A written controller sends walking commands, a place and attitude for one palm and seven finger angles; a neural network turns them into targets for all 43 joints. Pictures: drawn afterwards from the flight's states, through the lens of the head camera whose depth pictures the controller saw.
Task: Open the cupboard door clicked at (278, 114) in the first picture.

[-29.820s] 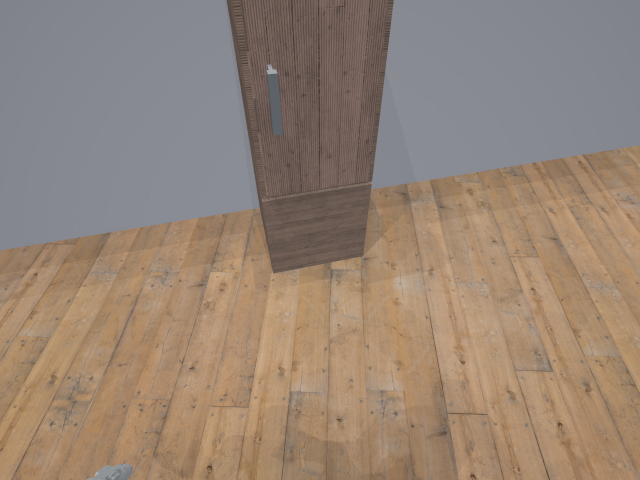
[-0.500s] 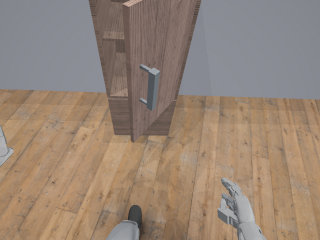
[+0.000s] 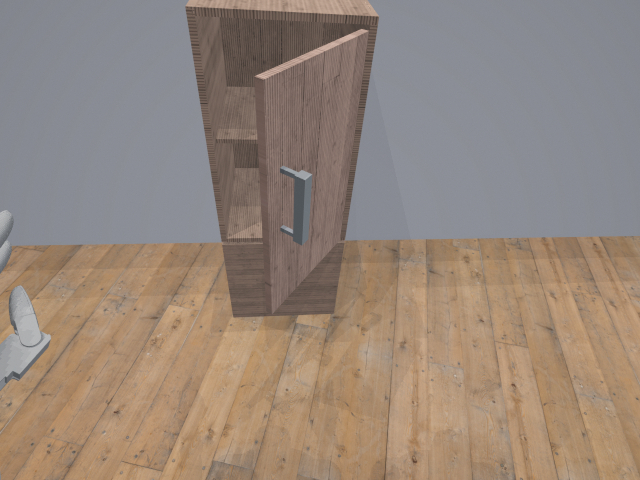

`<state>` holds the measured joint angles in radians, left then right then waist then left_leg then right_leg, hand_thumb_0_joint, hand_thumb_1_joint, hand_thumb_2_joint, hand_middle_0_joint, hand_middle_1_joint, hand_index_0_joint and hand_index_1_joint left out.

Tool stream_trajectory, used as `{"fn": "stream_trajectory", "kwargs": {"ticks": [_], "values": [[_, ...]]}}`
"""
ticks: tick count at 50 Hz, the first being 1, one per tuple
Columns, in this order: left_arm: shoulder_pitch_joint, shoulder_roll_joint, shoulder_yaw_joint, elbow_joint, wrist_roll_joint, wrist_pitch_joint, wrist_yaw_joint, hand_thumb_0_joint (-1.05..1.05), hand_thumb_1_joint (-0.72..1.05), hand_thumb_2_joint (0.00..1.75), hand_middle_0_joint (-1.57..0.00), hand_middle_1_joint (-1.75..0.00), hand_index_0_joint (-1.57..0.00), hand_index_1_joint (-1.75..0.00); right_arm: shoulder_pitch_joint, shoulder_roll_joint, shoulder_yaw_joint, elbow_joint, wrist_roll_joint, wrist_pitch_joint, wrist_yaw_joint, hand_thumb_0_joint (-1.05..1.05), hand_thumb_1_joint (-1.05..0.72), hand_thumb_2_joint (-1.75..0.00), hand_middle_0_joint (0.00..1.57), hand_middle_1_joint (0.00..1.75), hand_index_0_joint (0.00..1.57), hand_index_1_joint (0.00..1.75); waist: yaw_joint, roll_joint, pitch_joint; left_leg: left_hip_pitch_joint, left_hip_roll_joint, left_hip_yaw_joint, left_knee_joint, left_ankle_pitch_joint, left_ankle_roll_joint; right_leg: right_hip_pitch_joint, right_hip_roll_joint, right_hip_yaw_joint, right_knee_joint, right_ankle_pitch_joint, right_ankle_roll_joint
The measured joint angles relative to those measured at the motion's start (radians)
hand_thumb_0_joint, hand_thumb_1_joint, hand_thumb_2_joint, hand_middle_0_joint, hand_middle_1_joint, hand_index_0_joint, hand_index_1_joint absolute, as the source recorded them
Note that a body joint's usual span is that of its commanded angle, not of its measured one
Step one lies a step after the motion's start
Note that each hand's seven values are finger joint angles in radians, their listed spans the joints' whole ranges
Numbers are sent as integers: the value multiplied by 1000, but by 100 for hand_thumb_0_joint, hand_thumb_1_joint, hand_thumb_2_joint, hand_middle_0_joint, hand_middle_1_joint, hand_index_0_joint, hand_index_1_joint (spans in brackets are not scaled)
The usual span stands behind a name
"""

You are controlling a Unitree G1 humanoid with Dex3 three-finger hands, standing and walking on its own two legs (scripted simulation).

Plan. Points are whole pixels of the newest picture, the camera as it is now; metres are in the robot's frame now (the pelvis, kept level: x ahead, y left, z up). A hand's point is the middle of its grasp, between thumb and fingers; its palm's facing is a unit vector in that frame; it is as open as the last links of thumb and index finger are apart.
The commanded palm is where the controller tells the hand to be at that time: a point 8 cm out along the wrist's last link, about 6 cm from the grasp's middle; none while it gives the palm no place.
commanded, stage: stop stepping back and stand still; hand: left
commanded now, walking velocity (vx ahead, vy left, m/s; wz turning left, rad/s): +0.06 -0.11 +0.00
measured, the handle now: (293, 206) +0.62 +0.09 -0.01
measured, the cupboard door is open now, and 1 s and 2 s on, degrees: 52 52 52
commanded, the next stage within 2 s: let the arm hang, fingers relaxed in 1.36 s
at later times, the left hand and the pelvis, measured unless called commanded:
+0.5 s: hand (76, 362) +0.18 +0.24 +0.15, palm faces +0.44 -0.75 -0.49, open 7.4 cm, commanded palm +0.13 +0.28 +0.18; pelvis -0.01 -0.03 +0.01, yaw +0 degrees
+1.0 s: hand (69, 328) +0.21 +0.26 +0.15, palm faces +0.37 -0.79 -0.49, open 7.4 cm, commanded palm +0.16 +0.30 +0.18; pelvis +0.01 +0.01 +0.01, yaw -1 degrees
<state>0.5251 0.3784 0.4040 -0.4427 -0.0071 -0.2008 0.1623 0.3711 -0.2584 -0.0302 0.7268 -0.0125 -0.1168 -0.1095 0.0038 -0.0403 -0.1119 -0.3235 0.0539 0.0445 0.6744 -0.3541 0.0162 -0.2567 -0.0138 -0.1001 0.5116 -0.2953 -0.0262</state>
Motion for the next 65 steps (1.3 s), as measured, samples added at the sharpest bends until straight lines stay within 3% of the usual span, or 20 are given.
{"fn": "stream_trajectory", "kwargs": {"ticks": [2,4,7,12,16,19,21,28,32,35,37,43,50,56,65], "values": [[-46,-13,-6,-1,-2,7,15,1,89,90,-21,-30,-21,-30,-27,-5,-2,-13,-2,-16,-6,2,-90,-90,20,30,20,30,-11,13,32,68,-2,-10,-127,-16,-10,-36,-13,-13,78,-34,10],[-61,-4,7,-7,-2,13,23,1,89,90,-21,-30,-21,-30,-74,24,3,-31,0,-18,4,2,-90,-90,20,30,20,30,-12,-11,75,76,-23,9,-108,7,-26,-68,-21,30,165,-86,14],[-28,40,33,-50,-7,20,11,2,89,90,-21,-30,-21,-30,-117,79,27,-65,-8,-40,31,2,-90,-90,20,30,20,30,-31,-16,101,99,-23,25,-119,34,-32,-111,2,36,259,-126,21],[39,90,47,-103,-18,-3,-6,1,89,90,-21,-30,-21,-30,-137,131,72,-107,1,-37,63,1,-90,-89,20,30,20,30,-38,16,99,106,-8,26,-111,29,-48,-78,29,-10,144,-53,28],[35,82,34,-38,-17,-3,-13,1,89,90,-21,-30,-21,-30,-155,113,70,-96,8,9,60,1,-90,-89,21,30,20,30,-22,79,99,25,7,-11,69,-86,-29,-66,59,-38,101,8,-80],[25,30,15,33,-19,-2,-15,1,89,90,-21,-30,-21,-30,-161,81,53,-58,10,36,62,1,-90,-89,21,30,20,30,-7,86,100,-70,-26,-31,292,-47,-24,-44,56,-38,46,33,-91],[34,-3,7,70,-18,1,-15,1,89,90,-21,-30,-21,-30,-153,59,44,-49,13,47,57,1,-90,-89,21,30,20,30,-4,79,101,-90,-35,-19,320,2,-27,-21,51,-34,-3,55,-87],[21,-40,-45,34,-5,-2,5,1,89,90,-21,-30,-21,-30,-119,-3,8,-60,9,25,25,2,-90,-89,20,30,20,30,7,40,132,19,-37,24,-16,46,3,46,45,-44,-105,94,-88],[26,-12,-32,-35,-10,-20,16,1,89,90,-21,-30,-21,-30,-127,-26,-8,-94,12,18,26,2,-90,-90,20,30,20,30,1,63,142,117,-23,-9,-219,120,11,47,78,-55,-87,77,-81],[16,22,-5,-27,-17,-27,15,1,89,90,-21,-30,-21,-30,-155,-9,-11,-101,23,29,28,2,-90,-90,20,30,20,30,-2,52,149,125,-25,-2,-214,105,-25,51,74,-43,-78,66,-61],[19,34,10,-7,-20,-22,13,1,89,90,-21,-30,-21,-30,-169,1,-4,-113,28,31,33,2,-90,-90,20,30,20,30,-9,57,146,124,-23,6,-208,98,-29,53,76,-35,-84,70,-68],[34,24,-13,36,-29,8,-3,1,89,90,-21,-30,-21,-30,-187,30,21,-126,30,34,47,1,-90,-90,20,30,20,30,-20,80,140,122,-28,18,-203,88,-14,53,72,-22,-91,73,-60],[58,17,-35,-8,-34,30,-12,1,89,90,-21,-30,-21,-30,-160,58,50,-122,19,42,45,1,-90,-89,20,30,20,30,-2,62,137,139,-49,24,-229,96,3,61,53,-15,-96,72,-42],[37,21,-13,-5,-38,26,-5,1,89,90,-21,-30,-21,-30,-155,55,55,-116,15,40,42,2,-90,-89,20,30,20,30,6,65,129,142,-59,28,-243,102,17,65,44,-11,-113,84,-28],[27,3,-31,23,-36,42,-11,1,89,90,-21,-30,-21,-30,-160,40,45,-120,14,38,39,2,-90,-89,20,30,20,30,-5,59,124,140,-73,37,-259,115,33,60,31,-2,-123,97,-12]]}}
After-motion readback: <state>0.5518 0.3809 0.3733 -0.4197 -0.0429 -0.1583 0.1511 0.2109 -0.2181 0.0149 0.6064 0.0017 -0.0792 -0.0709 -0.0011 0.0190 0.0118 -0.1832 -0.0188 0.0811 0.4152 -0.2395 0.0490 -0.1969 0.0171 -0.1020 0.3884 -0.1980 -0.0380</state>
